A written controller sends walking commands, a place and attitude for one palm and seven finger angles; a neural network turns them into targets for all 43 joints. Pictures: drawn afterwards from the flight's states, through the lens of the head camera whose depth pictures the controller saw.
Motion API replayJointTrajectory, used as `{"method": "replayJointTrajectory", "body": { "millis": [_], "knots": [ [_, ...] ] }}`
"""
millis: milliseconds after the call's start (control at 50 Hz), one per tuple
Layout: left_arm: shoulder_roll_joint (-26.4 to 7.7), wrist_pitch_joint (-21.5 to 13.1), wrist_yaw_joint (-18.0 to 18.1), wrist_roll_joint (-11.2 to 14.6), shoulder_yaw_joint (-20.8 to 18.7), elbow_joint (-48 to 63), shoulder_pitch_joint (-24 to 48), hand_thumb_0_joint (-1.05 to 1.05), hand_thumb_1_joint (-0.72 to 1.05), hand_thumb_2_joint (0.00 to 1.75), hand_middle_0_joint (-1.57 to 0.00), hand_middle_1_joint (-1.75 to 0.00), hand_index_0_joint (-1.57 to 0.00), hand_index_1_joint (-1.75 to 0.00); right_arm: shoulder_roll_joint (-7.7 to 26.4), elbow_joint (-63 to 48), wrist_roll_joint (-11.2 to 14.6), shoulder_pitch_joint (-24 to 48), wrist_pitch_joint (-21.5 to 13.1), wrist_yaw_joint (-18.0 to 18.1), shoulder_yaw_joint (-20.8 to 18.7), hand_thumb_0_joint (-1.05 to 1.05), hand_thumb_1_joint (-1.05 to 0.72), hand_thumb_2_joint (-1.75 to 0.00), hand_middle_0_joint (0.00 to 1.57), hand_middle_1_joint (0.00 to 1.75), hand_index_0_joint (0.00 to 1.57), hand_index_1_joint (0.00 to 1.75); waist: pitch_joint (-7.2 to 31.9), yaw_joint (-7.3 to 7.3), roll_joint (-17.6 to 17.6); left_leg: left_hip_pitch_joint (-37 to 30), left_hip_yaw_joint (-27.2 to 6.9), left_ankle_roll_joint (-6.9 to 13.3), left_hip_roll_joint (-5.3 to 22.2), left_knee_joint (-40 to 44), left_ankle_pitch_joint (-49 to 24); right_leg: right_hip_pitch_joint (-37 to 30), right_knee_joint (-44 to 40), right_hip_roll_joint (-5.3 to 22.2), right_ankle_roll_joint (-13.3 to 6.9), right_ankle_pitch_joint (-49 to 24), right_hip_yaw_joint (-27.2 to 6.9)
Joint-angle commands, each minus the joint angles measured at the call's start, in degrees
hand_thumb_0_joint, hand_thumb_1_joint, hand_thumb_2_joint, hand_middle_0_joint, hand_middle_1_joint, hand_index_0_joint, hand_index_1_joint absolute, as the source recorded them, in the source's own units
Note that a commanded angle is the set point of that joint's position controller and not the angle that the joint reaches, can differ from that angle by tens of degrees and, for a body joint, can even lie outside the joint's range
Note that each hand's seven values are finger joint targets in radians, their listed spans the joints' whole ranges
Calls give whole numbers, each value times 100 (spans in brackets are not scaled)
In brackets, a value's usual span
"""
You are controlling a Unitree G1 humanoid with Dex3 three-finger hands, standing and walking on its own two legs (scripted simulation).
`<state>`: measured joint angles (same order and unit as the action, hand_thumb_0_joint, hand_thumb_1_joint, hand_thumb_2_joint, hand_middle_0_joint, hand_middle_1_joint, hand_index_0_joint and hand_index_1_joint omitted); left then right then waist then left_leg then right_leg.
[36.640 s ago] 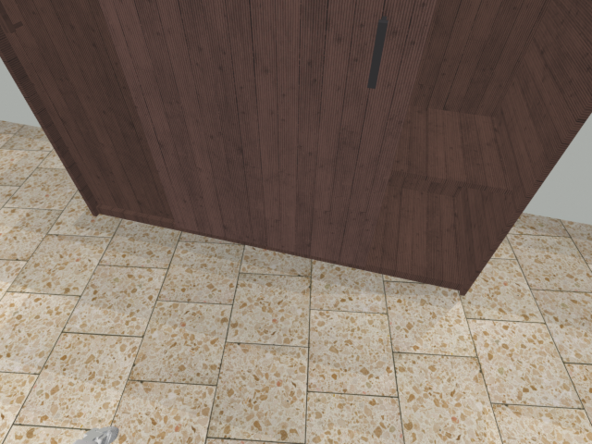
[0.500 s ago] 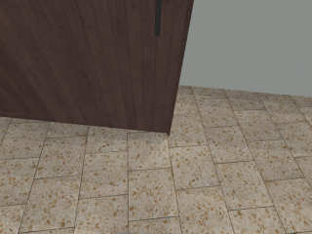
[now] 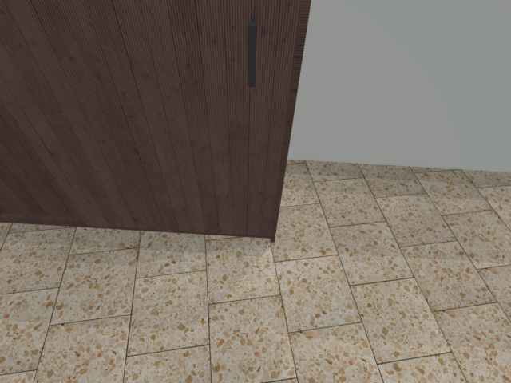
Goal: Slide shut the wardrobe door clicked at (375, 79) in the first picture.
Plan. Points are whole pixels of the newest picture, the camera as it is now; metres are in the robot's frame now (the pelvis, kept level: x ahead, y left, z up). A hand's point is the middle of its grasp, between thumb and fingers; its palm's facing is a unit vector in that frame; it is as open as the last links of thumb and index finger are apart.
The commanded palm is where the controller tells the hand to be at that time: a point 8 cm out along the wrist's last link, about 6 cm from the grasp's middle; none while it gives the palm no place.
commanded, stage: let the arm hang, fingers relaxed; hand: left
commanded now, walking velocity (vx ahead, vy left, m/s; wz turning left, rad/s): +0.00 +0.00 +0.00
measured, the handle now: (252, 52) +0.79 +0.05 +0.13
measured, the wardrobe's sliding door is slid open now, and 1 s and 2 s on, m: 0.00 0.00 0.00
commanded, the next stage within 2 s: look to check the result in 0.10 s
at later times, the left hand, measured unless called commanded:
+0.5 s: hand out of the picture +0.02 +0.19 -0.18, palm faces -0.02 -0.97 -0.24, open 7.3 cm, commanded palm none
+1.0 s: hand out of the picture +0.08 +0.22 -0.16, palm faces -0.03 -0.95 -0.31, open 7.3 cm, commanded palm none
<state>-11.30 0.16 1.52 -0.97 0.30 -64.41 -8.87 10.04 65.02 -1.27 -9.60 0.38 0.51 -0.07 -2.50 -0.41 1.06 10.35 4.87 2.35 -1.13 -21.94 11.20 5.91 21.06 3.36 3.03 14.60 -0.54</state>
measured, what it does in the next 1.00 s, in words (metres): stands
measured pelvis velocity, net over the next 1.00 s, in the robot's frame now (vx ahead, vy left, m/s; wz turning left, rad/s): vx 0.00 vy -0.02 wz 0.00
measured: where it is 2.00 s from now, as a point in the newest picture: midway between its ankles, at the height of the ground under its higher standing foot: outside the picture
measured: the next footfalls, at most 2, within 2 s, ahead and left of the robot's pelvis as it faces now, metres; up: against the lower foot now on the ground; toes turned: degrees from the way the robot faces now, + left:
none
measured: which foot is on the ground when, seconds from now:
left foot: down 0.00-1.00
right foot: down 0.00-1.00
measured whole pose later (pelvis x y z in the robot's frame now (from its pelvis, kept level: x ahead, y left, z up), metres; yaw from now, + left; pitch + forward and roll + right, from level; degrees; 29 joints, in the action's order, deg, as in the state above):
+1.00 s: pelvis +0.00 -0.02 +0.00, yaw +0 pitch -1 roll +0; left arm -17.8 -0.8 0.7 -1.0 -0.5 -64.6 -6.1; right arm 17.1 65.3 -1.0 -5.3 0.0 0.0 -1.0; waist -3.6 -0.3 0.7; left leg 8.4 4.5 0.9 0.3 -18.8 9.8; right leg 3.8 17.4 1.8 1.6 13.0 -0.2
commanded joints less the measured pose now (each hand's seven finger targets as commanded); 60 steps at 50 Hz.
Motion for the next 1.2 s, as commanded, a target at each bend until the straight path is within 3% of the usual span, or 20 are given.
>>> {"method": "replayJointTrajectory", "body": {
  "millis": [0,220,240,300,440,500,540,720,740,860,940,1180],
  "knots": [
    [-762,-74,75,-15,-141,100,-359,0,90,90,-20,-30,-20,-30,745,-135,6,-258,-45,57,-145,0,-90,-90,20,30,20,30,198,7,-177,-406,-647,-144,777,387,-1427,198,-271,379,-251,-1077,-144],
    [-762,-73,74,-6,-143,56,-402,0,90,90,-20,-30,-20,-30,769,-83,18,-307,-42,83,-162,0,-90,-90,20,30,20,30,89,-3,-164,-446,-620,-129,782,419,-1230,258,-350,361,-282,-989,-176],
    [-788,-87,73,-13,-154,57,-468,0,90,90,-20,-30,-20,-30,815,-93,31,-358,-47,84,-171,0,-90,-90,20,30,20,30,277,-4,-115,-537,-603,-117,797,361,-1320,168,-346,360,-284,-1081,-177],
    [-805,-69,68,-5,-146,42,-389,0,90,90,-20,-30,-20,-30,835,-65,23,-321,-36,85,-165,0,-90,-90,20,30,20,30,60,-14,-155,-416,-622,-128,795,446,-1090,254,-385,357,-289,-879,-189],
    [-936,-107,62,-10,-164,39,-418,0,90,90,-20,-30,-20,-30,967,-92,40,-247,-42,80,-199,0,-90,-90,20,30,20,30,261,-8,-42,-560,-615,-110,810,377,-1117,199,-422,366,-309,-1032,-228],
    [-968,-102,57,-7,-165,46,-301,0,90,90,-20,-30,-20,-30,1014,-93,28,-152,-42,81,-205,0,-90,-90,20,30,20,30,125,-24,-117,-497,-632,-119,814,433,-1046,267,-436,367,-321,-966,-252],
    [-1047,-125,53,-17,-187,69,-322,0,90,90,-20,-30,-20,-30,1088,-113,40,-148,-54,76,-217,0,-90,-90,20,30,20,30,276,-9,-57,-556,-636,-110,827,388,-1164,171,-442,369,-325,-1098,-263],
    [-1315,-156,26,-13,-223,139,-11,0,90,90,-20,-30,-20,-30,1367,-163,25,197,-79,54,-240,0,-90,-90,20,30,20,30,184,-4,-159,-548,-677,-129,843,494,-1153,165,-520,401,-345,-1132,-295],
    [-1385,-178,23,-20,-238,156,-34,0,90,90,-20,-30,-20,-30,1425,-181,41,177,-87,47,-246,0,-90,-90,20,30,20,30,363,1,-27,-622,-679,-118,862,452,-1253,71,-523,415,-346,-1249,-284],
    [-1581,-199,6,-17,-250,220,220,0,90,90,-20,-30,-20,-30,1630,-234,31,432,-99,23,-273,0,-90,-90,20,30,20,30,281,-4,-115,-638,-707,-134,873,532,-1261,88,-586,443,-361,-1273,-313],
    [-1741,-222,-7,-21,-269,259,303,0,90,90,-20,-30,-20,-30,1810,-278,40,508,-109,10,-280,0,-90,-90,20,30,20,30,461,-1,-80,-730,-719,-129,899,530,-1375,-34,-615,444,-369,-1392,-338],
    [-2001,-234,-29,-7,-233,292,510,0,90,90,-20,-30,-20,-30,2050,-305,37,690,-106,-15,-253,0,-90,-90,20,30,20,30,505,-17,-80,-826,-729,-148,924,612,-1407,-116,-710,486,-401,-1525,-390]
  ]
}}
